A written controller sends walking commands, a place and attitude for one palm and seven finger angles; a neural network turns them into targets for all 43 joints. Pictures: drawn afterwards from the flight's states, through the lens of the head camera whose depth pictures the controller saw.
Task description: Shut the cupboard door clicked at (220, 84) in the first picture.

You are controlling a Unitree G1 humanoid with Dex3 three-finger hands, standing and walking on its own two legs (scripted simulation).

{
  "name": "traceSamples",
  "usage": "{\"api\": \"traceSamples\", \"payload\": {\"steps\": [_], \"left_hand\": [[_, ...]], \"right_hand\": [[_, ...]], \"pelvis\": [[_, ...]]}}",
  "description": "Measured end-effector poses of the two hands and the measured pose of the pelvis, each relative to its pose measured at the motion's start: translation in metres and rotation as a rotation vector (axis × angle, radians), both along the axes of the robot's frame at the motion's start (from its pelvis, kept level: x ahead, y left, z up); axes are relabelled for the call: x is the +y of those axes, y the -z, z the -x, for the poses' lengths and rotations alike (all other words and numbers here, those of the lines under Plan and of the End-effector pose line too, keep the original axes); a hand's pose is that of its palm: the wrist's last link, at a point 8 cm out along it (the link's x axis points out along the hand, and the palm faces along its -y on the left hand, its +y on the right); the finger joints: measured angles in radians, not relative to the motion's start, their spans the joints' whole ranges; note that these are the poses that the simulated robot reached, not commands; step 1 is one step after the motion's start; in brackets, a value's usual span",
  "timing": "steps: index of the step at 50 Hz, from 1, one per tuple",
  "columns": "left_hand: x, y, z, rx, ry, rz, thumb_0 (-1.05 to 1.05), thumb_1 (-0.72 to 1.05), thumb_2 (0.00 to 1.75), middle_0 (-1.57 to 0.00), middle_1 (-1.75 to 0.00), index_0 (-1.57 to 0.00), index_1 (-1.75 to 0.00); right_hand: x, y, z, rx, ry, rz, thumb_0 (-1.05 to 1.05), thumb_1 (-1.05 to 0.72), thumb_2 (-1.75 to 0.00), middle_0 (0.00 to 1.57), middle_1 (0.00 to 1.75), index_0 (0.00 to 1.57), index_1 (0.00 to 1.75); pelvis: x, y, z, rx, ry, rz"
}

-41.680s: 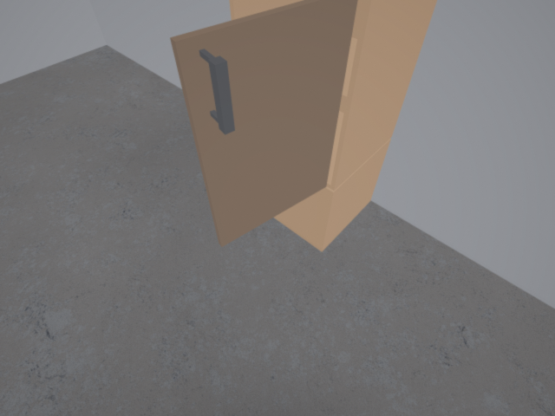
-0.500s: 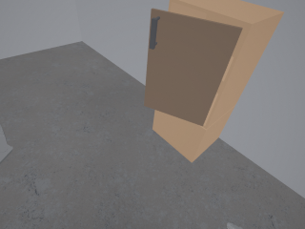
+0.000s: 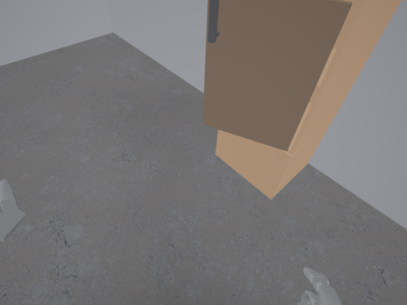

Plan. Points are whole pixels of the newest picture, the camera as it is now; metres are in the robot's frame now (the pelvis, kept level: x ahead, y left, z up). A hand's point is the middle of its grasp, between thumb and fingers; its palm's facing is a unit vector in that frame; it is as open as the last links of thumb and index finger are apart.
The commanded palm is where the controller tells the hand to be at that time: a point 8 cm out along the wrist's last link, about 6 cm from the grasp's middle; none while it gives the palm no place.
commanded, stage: stop stepping back and stand still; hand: left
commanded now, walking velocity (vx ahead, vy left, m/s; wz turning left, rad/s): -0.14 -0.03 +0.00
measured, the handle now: (215, 17) +0.90 +0.01 +0.17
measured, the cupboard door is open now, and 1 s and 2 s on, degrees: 24 24 24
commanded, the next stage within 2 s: let the arm hang, fingers relaxed in 0.20 s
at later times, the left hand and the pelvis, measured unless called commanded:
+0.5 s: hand (91, 304) +0.14 +0.23 -0.09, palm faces +0.01 -0.94 -0.35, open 7.4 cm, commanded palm none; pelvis -0.02 +0.01 +0.00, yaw +0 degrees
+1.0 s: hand out of the picture -0.07 +0.19 -0.16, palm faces +0.03 -0.98 -0.19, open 7.4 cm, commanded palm none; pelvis -0.03 +0.02 +0.01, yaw -1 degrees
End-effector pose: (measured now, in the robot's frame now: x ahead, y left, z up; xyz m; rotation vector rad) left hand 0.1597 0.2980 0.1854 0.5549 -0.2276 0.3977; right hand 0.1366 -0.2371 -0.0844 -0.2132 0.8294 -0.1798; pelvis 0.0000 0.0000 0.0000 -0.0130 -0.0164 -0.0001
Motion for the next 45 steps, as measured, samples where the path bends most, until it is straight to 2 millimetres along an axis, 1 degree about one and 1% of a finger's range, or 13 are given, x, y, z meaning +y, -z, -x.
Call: {"api": "traceSamples", "payload": {"steps": [9,15,17,19,21,23,25,27,29,33,37,41,45], "left_hand": [[0.002,-0.006,-0.015,0.014,0.031,-0.013,0.01,0.88,0.9,-0.22,-0.31,-0.21,-0.3],[-0.004,-0.007,-0.012,0.047,0.055,-0.018,0.01,0.89,0.9,-0.22,-0.31,-0.21,-0.3],[-0.001,0.017,-0.016,0.135,0.068,-0.005,0.01,0.89,0.9,-0.21,-0.31,-0.21,-0.3],[0.004,0.069,-0.022,0.336,0.045,0.077,0.0,0.89,0.9,-0.21,-0.3,-0.2,-0.3],[0.003,0.132,-0.016,0.573,0.003,0.186,0.0,0.89,0.9,-0.21,-0.3,-0.2,-0.3],[-0.007,0.193,0.003,0.804,-0.028,0.288,0.0,0.9,0.9,-0.2,-0.3,-0.2,-0.3],[-0.025,0.243,0.032,1.007,-0.043,0.383,0.01,0.9,0.9,-0.2,-0.3,-0.2,-0.3],[-0.048,0.282,0.067,1.18,-0.046,0.471,0.01,0.9,0.9,-0.2,-0.3,-0.2,-0.3],[-0.072,0.308,0.105,1.322,-0.046,0.555,0.01,0.91,0.9,-0.2,-0.3,-0.2,-0.3],[-0.066,0.322,0.152,1.396,-0.169,0.634,-0.03,1.0,0.89,-0.21,-0.3,-0.21,-0.3],[-0.058,0.322,0.195,1.509,-0.235,0.638,-0.02,0.99,0.89,-0.21,-0.3,-0.2,-0.3],[-0.054,0.318,0.226,1.6,-0.286,0.632,-0.01,0.95,0.9,-0.21,-0.3,-0.2,-0.3],[-0.053,0.315,0.24,1.644,-0.305,0.631,0.0,0.93,0.9,-0.2,-0.3,-0.2,-0.3]], "right_hand": [[0.003,-0.021,-0.025,-0.066,-0.017,0.016,0.01,-0.9,-0.9,0.2,0.3,0.2,0.3],[0.008,-0.023,-0.028,-0.094,-0.005,-0.017,0.01,-0.9,-0.9,0.2,0.3,0.2,0.3],[0.008,-0.014,-0.026,-0.094,-0.049,-0.042,0.01,-0.9,-0.9,0.2,0.3,0.2,0.3],[0.006,0.0,-0.022,-0.053,-0.09,-0.052,0.01,-0.9,-0.9,0.2,0.3,0.2,0.3],[0.002,0.013,-0.013,-0.002,-0.096,-0.055,0.01,-0.9,-0.9,0.2,0.3,0.2,0.3],[-0.001,0.021,0.003,0.049,-0.082,-0.053,0.01,-0.9,-0.9,0.2,0.3,0.2,0.3],[-0.003,0.026,0.024,0.11,-0.058,-0.046,0.01,-0.9,-0.9,0.2,0.3,0.2,0.3],[-0.004,0.029,0.052,0.19,-0.036,-0.036,0.01,-0.9,-0.9,0.2,0.3,0.2,0.3],[-0.004,0.032,0.082,0.286,-0.015,-0.028,0.01,-0.9,-0.9,0.2,0.3,0.2,0.3],[0.001,0.036,0.143,0.489,0.019,-0.028,0.01,-0.91,-0.9,0.2,0.3,0.2,0.3],[0.011,0.039,0.19,0.623,0.067,-0.057,0.01,-0.91,-0.9,0.2,0.3,0.19,0.3],[0.024,0.043,0.218,0.685,0.106,-0.095,0.01,-0.91,-0.9,0.2,0.3,0.19,0.3],[0.039,0.046,0.23,0.702,0.127,-0.129,0.01,-0.91,-0.9,0.2,0.3,0.19,0.3]], "pelvis": [[0.001,-0.009,-0.005,0.03,0.015,0.001],[0.002,-0.01,-0.002,0.033,0.019,0.0],[0.005,-0.008,0.001,0.039,0.003,0.0],[0.009,-0.004,0.006,0.04,-0.005,-0.001],[0.012,-0.002,0.012,0.035,-0.008,-0.006],[0.012,0.0,0.017,0.025,-0.007,-0.014],[0.011,0.0,0.022,0.013,-0.007,-0.021],[0.009,-0.001,0.025,0.002,-0.007,-0.022],[0.008,-0.003,0.028,-0.005,-0.007,-0.019],[0.003,-0.008,0.032,-0.006,-0.019,-0.007],[0.004,-0.011,0.033,-0.006,-0.017,0.0],[0.008,-0.012,0.033,-0.01,-0.007,0.0],[0.012,-0.013,0.032,-0.014,0.004,-0.001]]}}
